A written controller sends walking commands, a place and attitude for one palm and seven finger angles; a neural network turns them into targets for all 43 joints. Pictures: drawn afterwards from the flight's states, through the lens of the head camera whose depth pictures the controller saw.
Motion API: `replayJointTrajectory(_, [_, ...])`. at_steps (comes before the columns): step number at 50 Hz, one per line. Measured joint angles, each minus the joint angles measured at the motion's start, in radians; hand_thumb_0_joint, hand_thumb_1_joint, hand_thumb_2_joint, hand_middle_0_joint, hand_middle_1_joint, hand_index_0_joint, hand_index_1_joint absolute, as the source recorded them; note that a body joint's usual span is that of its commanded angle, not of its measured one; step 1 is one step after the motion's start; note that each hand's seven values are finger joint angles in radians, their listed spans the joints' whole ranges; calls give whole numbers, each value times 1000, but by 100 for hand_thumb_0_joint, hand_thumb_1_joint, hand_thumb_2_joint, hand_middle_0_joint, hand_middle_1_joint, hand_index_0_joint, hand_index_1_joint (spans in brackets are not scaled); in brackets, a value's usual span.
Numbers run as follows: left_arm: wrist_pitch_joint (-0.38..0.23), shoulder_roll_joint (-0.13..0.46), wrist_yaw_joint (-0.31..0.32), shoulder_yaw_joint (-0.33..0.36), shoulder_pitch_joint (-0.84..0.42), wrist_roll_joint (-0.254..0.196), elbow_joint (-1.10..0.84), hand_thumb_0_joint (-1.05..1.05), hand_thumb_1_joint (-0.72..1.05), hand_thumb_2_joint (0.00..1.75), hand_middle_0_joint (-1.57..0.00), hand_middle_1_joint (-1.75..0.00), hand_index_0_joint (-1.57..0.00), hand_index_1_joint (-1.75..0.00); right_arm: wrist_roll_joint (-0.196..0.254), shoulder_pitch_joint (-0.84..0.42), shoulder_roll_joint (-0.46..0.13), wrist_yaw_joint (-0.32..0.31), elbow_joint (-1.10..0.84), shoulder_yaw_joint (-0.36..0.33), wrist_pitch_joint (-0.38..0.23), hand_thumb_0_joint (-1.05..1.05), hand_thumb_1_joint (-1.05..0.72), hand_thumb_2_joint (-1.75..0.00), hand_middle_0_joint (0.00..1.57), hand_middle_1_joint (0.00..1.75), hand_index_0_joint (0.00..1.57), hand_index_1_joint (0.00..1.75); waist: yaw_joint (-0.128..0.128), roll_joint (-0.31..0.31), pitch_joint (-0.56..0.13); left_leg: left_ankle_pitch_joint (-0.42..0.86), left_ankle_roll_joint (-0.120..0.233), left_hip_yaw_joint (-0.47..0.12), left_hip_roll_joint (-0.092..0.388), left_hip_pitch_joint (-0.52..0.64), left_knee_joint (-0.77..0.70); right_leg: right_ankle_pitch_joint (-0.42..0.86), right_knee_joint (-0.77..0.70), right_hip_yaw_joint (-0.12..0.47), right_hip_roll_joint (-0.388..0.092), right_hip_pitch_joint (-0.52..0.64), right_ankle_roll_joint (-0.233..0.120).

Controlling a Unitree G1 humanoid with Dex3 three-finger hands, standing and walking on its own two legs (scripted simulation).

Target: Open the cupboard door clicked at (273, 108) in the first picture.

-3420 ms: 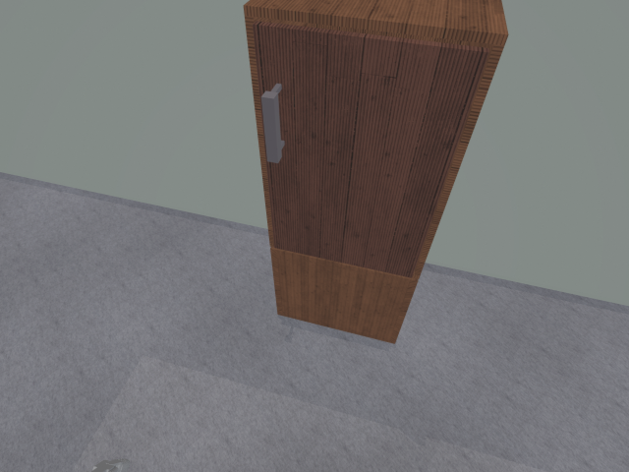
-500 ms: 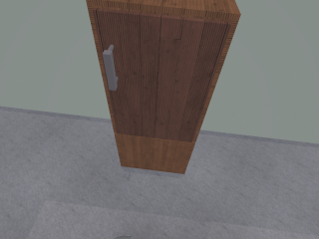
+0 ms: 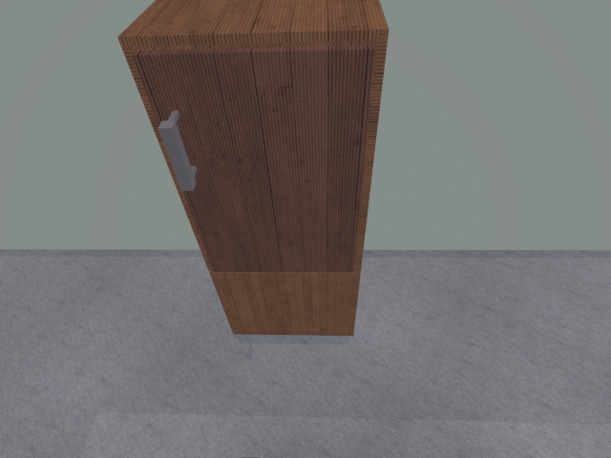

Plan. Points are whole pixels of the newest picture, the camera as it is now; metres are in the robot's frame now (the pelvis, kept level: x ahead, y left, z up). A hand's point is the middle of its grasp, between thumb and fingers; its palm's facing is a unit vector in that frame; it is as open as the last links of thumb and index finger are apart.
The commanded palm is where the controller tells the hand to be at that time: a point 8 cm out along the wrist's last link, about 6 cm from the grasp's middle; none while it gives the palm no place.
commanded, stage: come to a stop and stand still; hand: left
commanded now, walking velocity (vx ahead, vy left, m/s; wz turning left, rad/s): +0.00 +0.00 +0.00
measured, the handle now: (181, 151) +0.62 +0.27 +0.07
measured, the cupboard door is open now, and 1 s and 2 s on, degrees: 0 0 0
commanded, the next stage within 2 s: look again from close up in 0.32 s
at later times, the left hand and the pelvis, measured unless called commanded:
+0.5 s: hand out of the picture -0.03 +0.15 -0.17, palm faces +0.05 -0.98 -0.16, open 7.4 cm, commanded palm none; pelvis -0.01 +0.00 +0.01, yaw +1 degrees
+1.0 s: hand out of the picture +0.01 +0.17 -0.16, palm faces +0.03 -0.98 -0.21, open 7.3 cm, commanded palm none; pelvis +0.00 +0.00 +0.01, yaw +0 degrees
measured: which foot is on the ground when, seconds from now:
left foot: up 0.00-0.16, down 0.18-1.00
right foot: down 0.00-1.00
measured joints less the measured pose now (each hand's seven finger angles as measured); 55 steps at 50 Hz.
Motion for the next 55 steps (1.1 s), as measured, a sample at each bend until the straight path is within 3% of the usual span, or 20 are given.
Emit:
replayJointTrajectory(4, [-4,-23,0,-11,21,-6,28,0,91,89,-20,-29,-20,-30,1,39,6,4,16,8,-9,1,-91,-90,20,29,20,30,-7,-8,-10,0,1,-17,-13,19,112,45,-72,-8,14,22,-10])
replayJointTrajectory(6, [-8,-25,4,-12,21,-6,39,1,92,89,-20,-30,-20,-30,3,58,15,2,26,14,-17,1,-91,-90,20,29,20,30,-10,-14,-7,-6,-3,-14,-10,68,57,53,-86,-20,24,23,-14])
replayJointTrajectory(10, [-19,-16,3,-13,17,-21,64,1,93,89,-20,-30,-20,-30,5,82,40,-12,60,34,-38,1,-91,-90,19,29,20,30,-7,-26,6,51,-1,-21,-8,200,-193,37,-57,-47,42,2,-14])
replayJointTrajectory(14, [-23,-6,3,-14,17,-31,104,1,93,89,-20,-30,-20,-30,4,84,81,-22,98,60,-58,1,-91,-90,19,29,20,30,18,-78,19,87,1,-6,-26,239,-258,66,-110,-34,27,34,-6])
replayJointTrajectory(21, [-27,-38,-3,-34,47,-29,163,1,92,89,-20,-30,-20,-30,7,65,83,-34,115,71,-65,2,-92,-90,20,30,20,30,23,-60,13,122,6,4,-38,291,-325,95,-165,-26,20,78,-2])
replayJointTrajectory(28, [-50,-53,10,-60,82,-20,151,1,91,89,-20,-30,-20,-30,4,72,37,-9,31,69,-75,2,-93,-90,20,30,20,30,5,-13,15,78,21,6,-44,224,-221,57,-71,-22,7,16,5])
replayJointTrajectory(39, [-51,-21,5,-54,64,-24,133,1,91,89,-20,-29,-20,-30,5,99,45,-10,40,90,-87,1,-92,-90,20,29,20,30,14,-14,6,92,27,20,-67,253,-267,43,-57,-7,-14,15,12])
replayJointTrajectory(55, [-52,-23,4,-48,31,-22,133,1,92,89,-20,-30,-20,-30,6,79,57,-14,78,90,-92,1,-91,-90,20,29,20,30,14,-39,19,81,6,19,-49,279,-279,24,-57,-8,4,33,-6])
